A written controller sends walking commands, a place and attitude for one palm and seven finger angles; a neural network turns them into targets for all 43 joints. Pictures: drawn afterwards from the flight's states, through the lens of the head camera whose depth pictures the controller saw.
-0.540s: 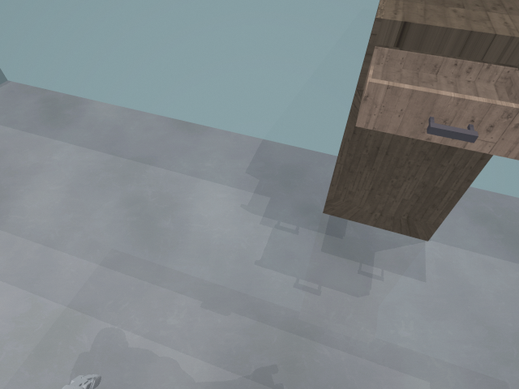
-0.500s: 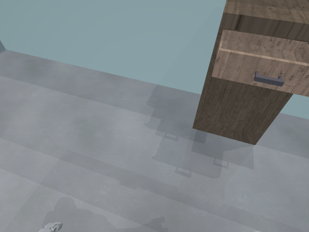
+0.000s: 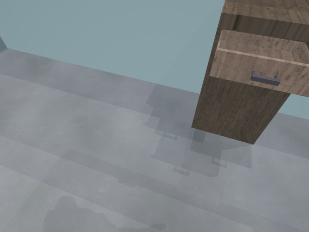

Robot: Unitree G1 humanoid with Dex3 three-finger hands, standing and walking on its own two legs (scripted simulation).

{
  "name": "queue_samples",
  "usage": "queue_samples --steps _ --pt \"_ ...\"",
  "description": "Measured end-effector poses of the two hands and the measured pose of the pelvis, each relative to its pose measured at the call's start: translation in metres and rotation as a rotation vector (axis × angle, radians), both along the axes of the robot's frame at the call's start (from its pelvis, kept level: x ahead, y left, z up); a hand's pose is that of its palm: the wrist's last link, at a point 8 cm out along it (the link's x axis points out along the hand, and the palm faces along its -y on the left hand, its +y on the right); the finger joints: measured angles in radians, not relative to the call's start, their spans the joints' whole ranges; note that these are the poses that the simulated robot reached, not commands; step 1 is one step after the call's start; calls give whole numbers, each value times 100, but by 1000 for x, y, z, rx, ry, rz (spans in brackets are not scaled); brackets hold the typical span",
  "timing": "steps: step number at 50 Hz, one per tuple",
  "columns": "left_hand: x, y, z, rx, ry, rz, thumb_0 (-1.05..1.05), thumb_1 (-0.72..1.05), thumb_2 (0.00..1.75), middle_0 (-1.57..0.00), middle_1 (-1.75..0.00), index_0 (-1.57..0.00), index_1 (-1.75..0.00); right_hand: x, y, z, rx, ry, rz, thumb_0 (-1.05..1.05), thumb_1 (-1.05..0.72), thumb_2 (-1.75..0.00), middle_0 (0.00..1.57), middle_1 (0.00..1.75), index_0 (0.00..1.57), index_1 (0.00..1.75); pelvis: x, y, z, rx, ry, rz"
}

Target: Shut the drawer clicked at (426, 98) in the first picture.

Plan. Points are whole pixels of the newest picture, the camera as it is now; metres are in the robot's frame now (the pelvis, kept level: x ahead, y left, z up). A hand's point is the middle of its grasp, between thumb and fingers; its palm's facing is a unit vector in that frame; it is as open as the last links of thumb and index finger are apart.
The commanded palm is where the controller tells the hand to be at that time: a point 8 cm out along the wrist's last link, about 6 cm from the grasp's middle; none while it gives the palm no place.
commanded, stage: stand and wait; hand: left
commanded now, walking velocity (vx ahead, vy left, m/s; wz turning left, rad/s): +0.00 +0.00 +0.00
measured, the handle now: (264, 77) +0.75 -0.44 -0.01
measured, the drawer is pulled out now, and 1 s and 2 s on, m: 0.23 0.23 0.23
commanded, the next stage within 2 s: look at it before walking up in 0.30 s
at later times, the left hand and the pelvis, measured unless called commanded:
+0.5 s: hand out of the picture +0.07 +0.24 -0.15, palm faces -0.03 -0.94 -0.34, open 7.4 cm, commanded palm none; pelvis -0.01 -0.01 +0.00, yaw +0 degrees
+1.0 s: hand out of the picture +0.07 +0.24 -0.15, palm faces -0.02 -0.94 -0.34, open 7.4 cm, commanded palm none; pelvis +0.00 -0.01 +0.00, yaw +0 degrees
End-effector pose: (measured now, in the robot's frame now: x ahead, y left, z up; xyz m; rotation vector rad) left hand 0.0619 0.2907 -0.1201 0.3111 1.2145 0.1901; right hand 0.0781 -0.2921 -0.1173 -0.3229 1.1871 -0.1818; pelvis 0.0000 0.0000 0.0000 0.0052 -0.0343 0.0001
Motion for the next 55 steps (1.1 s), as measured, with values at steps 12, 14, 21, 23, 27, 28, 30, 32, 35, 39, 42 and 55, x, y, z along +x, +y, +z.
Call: queue_samples --steps 12,14,21,23,27,28,30,32,35,39,42,55 --pt "-5 -2 3 10 4 0 0 90 89 -20 -30 -21 -30 -21 -7 -3 3 40 -18 0 -90 -90 20 30 21 30 -6 -5 1 0 -2 0" --pt "-3 -3 4 9 -1 -3 0 90 89 -20 -30 -21 -30 -21 -7 -3 5 38 -17 0 -90 -90 20 30 21 30 -7 -6 2 0 -1 0" --pt "3 -7 4 3 -17 -11 0 90 89 -20 -30 -21 -30 -18 -7 -2 11 25 -14 0 -90 -90 20 30 21 30 -7 -7 2 0 2 -2" --pt "4 -8 4 2 -20 -13 0 90 89 -20 -30 -21 -30 -16 -7 -2 11 22 -14 0 -90 -90 20 30 21 30 -7 -8 2 0 3 -3" --pt "6 -10 4 -1 -22 -15 0 90 89 -20 -30 -21 -30 -14 -7 -1 11 16 -13 0 -90 -90 20 30 21 30 -6 -8 2 0 4 -4" --pt "6 -10 4 -1 -23 -15 0 90 89 -20 -30 -21 -30 -13 -7 -1 10 15 -13 0 -90 -90 20 30 21 30 -6 -8 2 0 4 -4" --pt "7 -10 4 -2 -24 -14 0 90 89 -20 -30 -21 -30 -12 -7 -1 9 13 -12 0 -90 -90 20 30 21 30 -6 -9 2 0 3 -3" --pt "7 -10 4 -2 -24 -13 0 90 89 -20 -30 -21 -30 -11 -8 0 8 12 -12 0 -90 -90 20 30 21 30 -5 -9 2 0 3 -3" --pt "6 -10 4 -2 -23 -12 0 90 89 -20 -30 -21 -30 -9 -8 1 6 10 -12 0 -90 -90 20 30 21 30 -5 -9 3 -1 2 -3" --pt "5 -9 4 -1 -19 -9 0 90 89 -20 -30 -21 -30 -8 -8 2 3 8 -11 0 -90 -90 20 30 21 30 -4 -9 3 -1 1 -3" --pt "4 -8 4 0 -15 -7 0 90 89 -20 -30 -21 -30 -7 -8 2 2 7 -10 0 -90 -90 20 30 21 30 -4 -8 3 -1 0 -3" --pt "-2 -5 3 4 4 -2 0 90 89 -20 -30 -21 -30 -8 -7 1 0 6 -17 0 -90 -90 20 30 21 30 -5 -7 3 -1 1 -20"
